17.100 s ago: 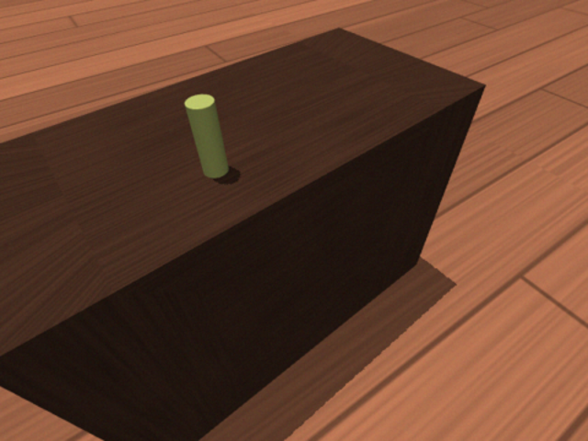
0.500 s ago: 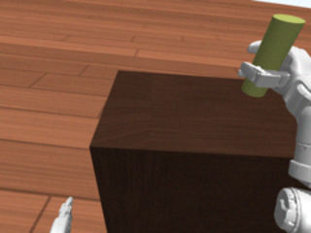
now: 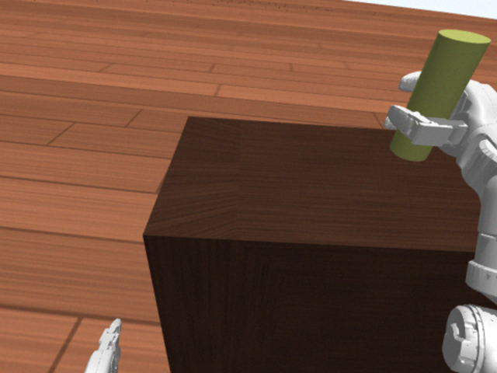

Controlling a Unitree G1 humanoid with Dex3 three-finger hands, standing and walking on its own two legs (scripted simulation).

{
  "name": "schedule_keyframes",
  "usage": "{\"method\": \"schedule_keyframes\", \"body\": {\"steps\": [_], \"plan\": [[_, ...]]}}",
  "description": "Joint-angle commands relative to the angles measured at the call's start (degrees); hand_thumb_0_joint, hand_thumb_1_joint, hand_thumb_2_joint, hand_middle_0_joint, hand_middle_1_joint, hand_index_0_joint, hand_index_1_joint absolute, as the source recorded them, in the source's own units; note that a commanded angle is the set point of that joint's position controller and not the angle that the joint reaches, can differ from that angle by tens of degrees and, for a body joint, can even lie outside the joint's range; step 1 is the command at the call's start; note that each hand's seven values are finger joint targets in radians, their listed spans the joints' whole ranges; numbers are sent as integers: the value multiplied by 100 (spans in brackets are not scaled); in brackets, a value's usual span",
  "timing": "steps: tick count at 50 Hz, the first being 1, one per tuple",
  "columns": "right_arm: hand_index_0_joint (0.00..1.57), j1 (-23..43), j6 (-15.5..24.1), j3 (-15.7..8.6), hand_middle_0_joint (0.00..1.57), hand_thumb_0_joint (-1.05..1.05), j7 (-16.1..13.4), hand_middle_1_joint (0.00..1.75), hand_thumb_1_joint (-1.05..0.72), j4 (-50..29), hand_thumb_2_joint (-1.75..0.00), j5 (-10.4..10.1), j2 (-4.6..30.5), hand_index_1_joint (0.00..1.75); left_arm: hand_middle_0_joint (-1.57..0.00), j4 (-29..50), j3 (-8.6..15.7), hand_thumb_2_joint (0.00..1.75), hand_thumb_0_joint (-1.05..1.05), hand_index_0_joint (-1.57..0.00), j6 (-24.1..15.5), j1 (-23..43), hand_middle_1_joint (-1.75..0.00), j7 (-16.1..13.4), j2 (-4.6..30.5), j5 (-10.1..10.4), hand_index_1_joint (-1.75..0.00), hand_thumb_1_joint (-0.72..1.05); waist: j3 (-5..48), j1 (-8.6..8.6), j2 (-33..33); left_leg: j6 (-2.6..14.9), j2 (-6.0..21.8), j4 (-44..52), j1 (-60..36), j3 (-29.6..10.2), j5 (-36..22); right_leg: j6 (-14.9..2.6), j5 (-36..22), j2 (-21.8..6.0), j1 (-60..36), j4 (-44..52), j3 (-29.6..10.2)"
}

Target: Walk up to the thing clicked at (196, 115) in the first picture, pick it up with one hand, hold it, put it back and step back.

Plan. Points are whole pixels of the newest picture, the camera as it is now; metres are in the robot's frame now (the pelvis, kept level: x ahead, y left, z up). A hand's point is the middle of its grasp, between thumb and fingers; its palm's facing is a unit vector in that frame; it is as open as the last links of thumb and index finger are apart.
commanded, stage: hold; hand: right
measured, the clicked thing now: (432, 101) +0.34 -0.18 +0.35
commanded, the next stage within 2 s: crouch in 1.68 s
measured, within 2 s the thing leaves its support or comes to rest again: neither
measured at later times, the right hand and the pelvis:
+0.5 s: hand (420, 114) +0.34 -0.17 +0.33, palm faces +0.10 +0.99 -0.01, open 6.9 cm; pelvis -0.01 +0.00 +0.00, yaw +0 degrees
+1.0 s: hand (415, 113) +0.34 -0.17 +0.33, palm faces +0.10 +0.99 -0.01, open 6.9 cm; pelvis +0.00 +0.00 +0.00, yaw +0 degrees
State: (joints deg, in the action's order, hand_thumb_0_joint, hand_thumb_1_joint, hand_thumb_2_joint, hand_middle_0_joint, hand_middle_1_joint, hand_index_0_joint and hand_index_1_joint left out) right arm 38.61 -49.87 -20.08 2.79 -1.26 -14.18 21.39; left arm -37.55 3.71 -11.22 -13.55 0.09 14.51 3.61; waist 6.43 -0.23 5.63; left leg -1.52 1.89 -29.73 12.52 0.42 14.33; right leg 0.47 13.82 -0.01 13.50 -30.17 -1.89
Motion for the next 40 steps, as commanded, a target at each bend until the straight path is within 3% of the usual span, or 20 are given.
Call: {"method": "schedule_keyframes", "body": {"steps": [1,2,3,6,9,15,17,18,20,22,23,24,26,27,32,34,36,37,38,40], "plan": [[140,2718,406,-330,138,0,-19,144,-56,-892,-132,-40,1248,144,-5,853,212,4,0,-5,-423,942,-5,-49,604,7,-5,-54,772,-4,-476,125,-205,570,164,324,-460,-147,-505,103,-522,450,168],[139,2948,449,-343,137,0,-26,143,-55,-1282,-132,-24,1392,143,-5,1247,233,4,0,-6,-462,1174,-5,-60,744,-9,-5,-54,1012,-10,-505,111,-197,588,61,331,-363,-150,-417,115,-582,450,156],[139,2886,423,-280,137,0,-25,142,-55,-980,-130,-34,1232,142,-5,838,223,4,0,-5,-443,869,-5,-50,639,-14,-5,-54,753,31,-442,132,-219,567,193,343,-379,-148,-414,96,-526,466,147],[140,2828,421,-331,138,0,-38,144,-54,-938,-132,-38,1301,144,-5,1070,210,3,0,-6,-472,1073,-5,-53,672,-6,-5,-53,705,-35,-455,131,-225,604,171,362,-135,-139,-166,89,-467,536,119],[141,2616,409,-302,139,0,-25,145,-55,-649,-133,-15,1218,145,-5,918,-11,4,0,-5,-465,950,-5,-8,425,3,-5,-54,666,-39,-477,111,-206,611,169,336,-233,-146,-284,125,-413,493,163],[140,2973,508,-458,139,0,-42,145,-55,-1258,-133,-28,1465,145,-5,1046,343,4,0,-6,-512,994,-5,-56,764,-8,-5,-54,919,-34,-411,132,-221,566,116,344,-287,-130,-331,89,-533,480,140],[141,2797,459,-448,139,0,-44,145,-55,-1063,-133,-30,1453,145,-5,1050,194,4,0,-5,-520,984,-5,-39,702,-1,-5,-54,703,-65,-421,140,-233,600,161,350,-134,-122,-191,70,-437,516,135],[140,2858,469,-240,138,0,-32,144,-56,-1094,-132,-18,1213,144,-5,1215,184,4,0,-6,-538,1092,-6,-37,651,-5,-5,-54,748,19,-461,130,-235,613,133,349,-72,-123,-130,73,-438,527,139],[140,2655,408,-462,139,0,-42,144,-56,-889,-132,-26,1421,144,-5,1077,217,4,0,-5,-532,1029,-5,-66,712,-6,-5,-54,600,-65,-523,132,-249,632,210,358,102,-135,40,61,-381,538,126],[142,2648,379,-243,141,0,12,147,-57,-832,-134,-42,1145,147,-5,970,-61,4,0,-5,-553,1033,-5,-22,425,-13,-5,-53,529,-54,-448,121,-253,625,219,375,56,-132,-3,76,-307,557,129],[142,2782,378,-392,140,0,-10,146,-54,-903,-134,-16,1377,146,-5,1094,239,4,0,-5,-571,1050,-5,-63,742,-28,-5,-54,722,-23,-537,119,-251,629,179,361,62,-136,19,70,-383,558,117],[142,2844,376,-370,140,0,-3,147,-53,-940,-135,-12,1396,147,-5,1168,47,4,0,-5,-588,1129,-5,-53,579,-19,-5,-55,768,-67,-415,124,-235,618,167,352,-2,-127,-73,83,-409,547,142],[143,2829,384,-502,141,0,-11,147,-55,-921,-135,-24,1527,147,-5,966,144,4,0,-5,-571,943,-5,-88,702,-41,-5,-54,721,-69,-428,130,-235,598,154,355,-25,-132,-72,75,-404,521,123],[141,3041,402,-299,139,0,10,147,-52,-1074,-134,-18,1341,147,-5,1232,130,4,0,-5,-615,1091,-5,-81,678,-27,-5,-54,950,47,-457,122,-232,601,134,333,-115,-134,-160,84,-524,520,145],[141,2960,453,-458,139,0,2,147,-53,-958,-135,-19,1467,147,-5,1043,212,4,0,-6,-627,922,-5,-117,710,-31,-5,-54,957,-32,-432,131,-221,552,57,348,-482,-125,-543,93,-572,444,142],[140,2997,453,-335,138,0,-4,144,-55,-1077,-132,-21,1328,144,-5,1048,284,4,0,-5,-629,924,-5,-123,734,-23,-5,-54,918,5,-377,133,-218,546,118,342,-451,-128,-488,91,-612,441,154],[140,2872,450,-336,138,0,7,144,-55,-1007,-132,-13,1284,144,-5,991,21,5,0,-5,-606,856,-5,-102,498,-26,-5,-55,839,-16,-471,108,-206,581,108,335,-485,-145,-525,110,-567,431,176],[140,2809,405,-343,138,0,3,144,-55,-869,-133,-15,1235,144,-5,1031,41,5,0,-5,-606,857,-5,-100,496,-7,-5,-55,853,-1,-516,108,-221,570,125,343,-542,-140,-585,98,-593,430,177],[140,2901,422,-488,138,0,-15,144,-54,-1088,-133,-16,1491,144,-5,1074,178,4,0,-5,-593,935,-5,-112,650,-26,-5,-55,903,-66,-467,106,-201,582,50,332,-463,-146,-506,125,-522,420,167],[139,2697,350,-401,138,0,-11,143,-55,-713,-132,-6,1302,143,-5,924,128,4,0,-6,-577,885,-5,-100,566,-21,-5,-54,675,-7,-591,84,-214,610,153,341,-419,-160,-451,124,-507,427,183]]}}
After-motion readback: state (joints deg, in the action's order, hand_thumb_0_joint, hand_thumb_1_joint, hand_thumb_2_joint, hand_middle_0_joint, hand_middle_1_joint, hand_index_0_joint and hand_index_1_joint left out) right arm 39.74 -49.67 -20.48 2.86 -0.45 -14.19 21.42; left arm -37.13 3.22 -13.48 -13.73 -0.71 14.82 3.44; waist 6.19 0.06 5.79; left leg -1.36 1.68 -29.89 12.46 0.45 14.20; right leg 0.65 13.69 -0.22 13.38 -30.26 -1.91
